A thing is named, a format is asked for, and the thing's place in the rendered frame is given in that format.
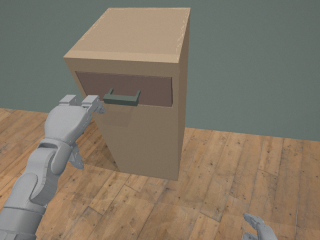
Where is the handle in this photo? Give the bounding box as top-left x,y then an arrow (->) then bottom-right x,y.
103,88 -> 141,107

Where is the right robot hand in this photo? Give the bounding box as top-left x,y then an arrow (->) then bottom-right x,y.
241,213 -> 278,240

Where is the cabinet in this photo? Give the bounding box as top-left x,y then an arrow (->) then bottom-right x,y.
63,8 -> 191,181

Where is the drawer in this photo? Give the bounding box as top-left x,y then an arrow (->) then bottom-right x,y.
76,71 -> 173,107

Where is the robot left forearm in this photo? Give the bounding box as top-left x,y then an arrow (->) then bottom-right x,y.
0,138 -> 72,240

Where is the left robot hand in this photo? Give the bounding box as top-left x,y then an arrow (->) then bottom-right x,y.
44,94 -> 105,170

